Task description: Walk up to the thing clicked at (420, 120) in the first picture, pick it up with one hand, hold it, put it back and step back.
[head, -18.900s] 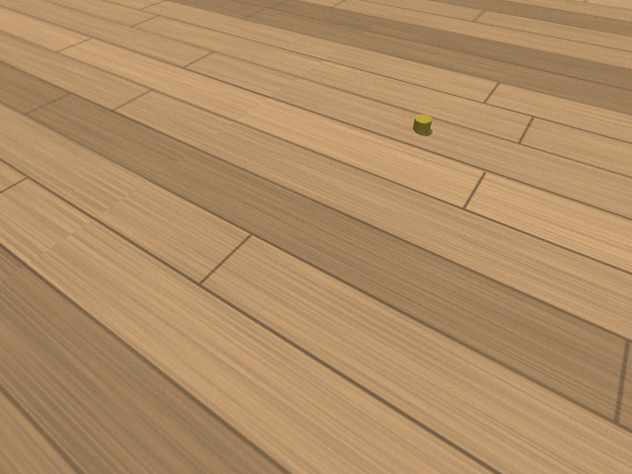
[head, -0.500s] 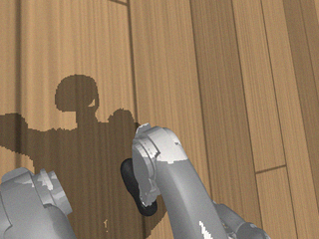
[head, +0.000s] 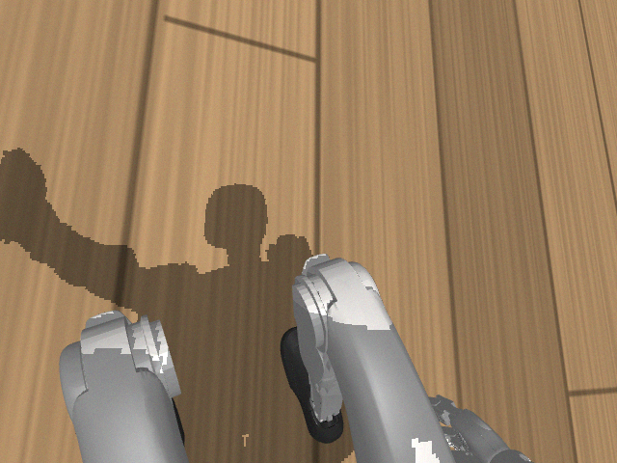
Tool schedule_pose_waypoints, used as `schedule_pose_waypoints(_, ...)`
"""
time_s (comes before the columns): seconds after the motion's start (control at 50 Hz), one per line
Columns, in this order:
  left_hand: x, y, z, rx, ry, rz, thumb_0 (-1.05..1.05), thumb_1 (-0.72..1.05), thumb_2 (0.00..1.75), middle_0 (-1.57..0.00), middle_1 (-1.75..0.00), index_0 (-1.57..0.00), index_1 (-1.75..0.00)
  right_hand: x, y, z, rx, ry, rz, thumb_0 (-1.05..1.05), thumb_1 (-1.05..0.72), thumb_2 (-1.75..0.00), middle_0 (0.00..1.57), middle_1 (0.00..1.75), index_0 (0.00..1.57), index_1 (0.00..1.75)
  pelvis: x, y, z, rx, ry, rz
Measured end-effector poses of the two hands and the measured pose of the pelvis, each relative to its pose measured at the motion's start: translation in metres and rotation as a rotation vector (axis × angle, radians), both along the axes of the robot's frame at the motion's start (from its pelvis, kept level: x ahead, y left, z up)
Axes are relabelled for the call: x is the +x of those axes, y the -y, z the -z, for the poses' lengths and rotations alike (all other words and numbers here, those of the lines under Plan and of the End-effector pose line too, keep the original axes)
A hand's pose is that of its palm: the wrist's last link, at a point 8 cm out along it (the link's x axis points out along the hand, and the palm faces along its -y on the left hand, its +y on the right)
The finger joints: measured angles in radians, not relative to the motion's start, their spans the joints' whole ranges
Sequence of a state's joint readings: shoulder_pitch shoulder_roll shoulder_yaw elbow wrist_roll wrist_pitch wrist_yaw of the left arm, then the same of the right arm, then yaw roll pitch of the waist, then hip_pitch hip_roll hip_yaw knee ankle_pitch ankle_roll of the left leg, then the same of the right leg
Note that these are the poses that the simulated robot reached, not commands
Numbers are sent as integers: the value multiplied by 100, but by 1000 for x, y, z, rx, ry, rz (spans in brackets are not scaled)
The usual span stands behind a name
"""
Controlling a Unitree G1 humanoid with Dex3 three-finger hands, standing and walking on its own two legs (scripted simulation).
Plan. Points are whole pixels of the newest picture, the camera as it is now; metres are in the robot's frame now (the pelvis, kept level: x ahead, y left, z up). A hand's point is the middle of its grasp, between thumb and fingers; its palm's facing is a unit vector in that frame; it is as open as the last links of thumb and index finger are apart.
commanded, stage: settle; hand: left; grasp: from above
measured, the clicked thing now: out of the picture +0.47 +0.36 -0.21
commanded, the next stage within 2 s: lift in 0.30 s
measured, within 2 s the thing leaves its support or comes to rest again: neither
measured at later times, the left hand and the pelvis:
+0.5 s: hand out of the picture +0.45 +0.35 -0.12, palm faces -0.44 -0.10 -0.89, open 11.6 cm; pelvis -0.01 -0.01 +0.02, yaw +3 degrees
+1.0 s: hand out of the picture +0.39 +0.35 -0.01, palm faces -0.45 -0.14 -0.88, open 11.6 cm; pelvis -0.01 +0.00 +0.09, yaw +7 degrees
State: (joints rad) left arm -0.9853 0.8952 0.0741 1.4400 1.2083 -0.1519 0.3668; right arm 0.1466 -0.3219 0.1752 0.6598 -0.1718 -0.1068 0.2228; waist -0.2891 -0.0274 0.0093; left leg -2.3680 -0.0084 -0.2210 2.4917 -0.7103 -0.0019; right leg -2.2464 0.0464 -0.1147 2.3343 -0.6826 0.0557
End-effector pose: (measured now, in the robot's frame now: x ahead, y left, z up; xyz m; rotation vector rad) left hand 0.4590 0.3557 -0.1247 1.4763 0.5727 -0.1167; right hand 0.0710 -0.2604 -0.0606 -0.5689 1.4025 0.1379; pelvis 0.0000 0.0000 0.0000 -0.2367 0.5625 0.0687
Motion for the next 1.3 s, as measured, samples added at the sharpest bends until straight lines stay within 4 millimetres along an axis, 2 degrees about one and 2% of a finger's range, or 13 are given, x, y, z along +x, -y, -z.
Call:
schedule_pose_waypoints(0.18, -3, 8, -26, -15, -30, 34, 0, -27, 78, -41, -89, -49, -84, 6, 6, 1, 2, 17, 35, 0, -91, -90, 20, 30, 20, 29, -4, 5, -10, 27, -7, -19)
schedule_pose_waypoints(0.4, -4, 6, -50, -7, -22, 51, 0, -27, 78, -41, -88, -49, -84, -3, 16, -5, -53, 6, 77, 0, -91, -90, 20, 30, 20, 29, -9, 8, -17, 43, -8, -27)
schedule_pose_waypoints(0.6, -9, 2, -68, -24, -28, 25, 0, -27, 78, -41, -88, -49, -84, -12, 12, -14, -60, -11, 130, 0, -91, -90, 20, 30, 20, 29, -10, 6, -30, 44, -36, -38)
schedule_pose_waypoints(0.72, -22, -1, -91, -28, -45, 18, 0, -27, 78, -41, -88, -49, -84, -7, 9, -20, -40, -3, 157, 0, -91, -90, 20, 30, 20, 29, -10, 5, -44, 53, -50, -48)
schedule_pose_waypoints(0.86, -42, -4, -129, -39, -41, 25, 0, -27, 78, -41, -88, -49, -84, 13, 5, -31, -12, 48, 167, 0, -91, -90, 20, 30, 20, 29, -10, 4, -65, 69, -57, -60)
schedule_pose_waypoints(1.0, -64, 0, -173, -51, -29, 42, 0, -26, 77, -40, -89, -49, -84, 41, -1, -53, 23, 128, 158, 0, -91, -90, 20, 30, 20, 29, -10, 4, -95, 84, -50, -68)
schedule_pose_waypoints(1.14, -82, 12, -228, -55, 5, 50, 0, -24, 77, -38, -90, -47, -85, 68, -9, -89, 59, 215, 163, 1, -91, -90, 20, 30, 20, 29, -8, 6, -134, 105, -24, -78)
schedule_pose_waypoints(1.3, -106, 27, -301, -60, 27, 25, 0, -24, 76, -37, -90, -46, -86, 87, -15, -145, 94, 296, 185, 1, -91, -90, 20, 30, 20, 29, -5, 8, -193, 135, 40, -86)
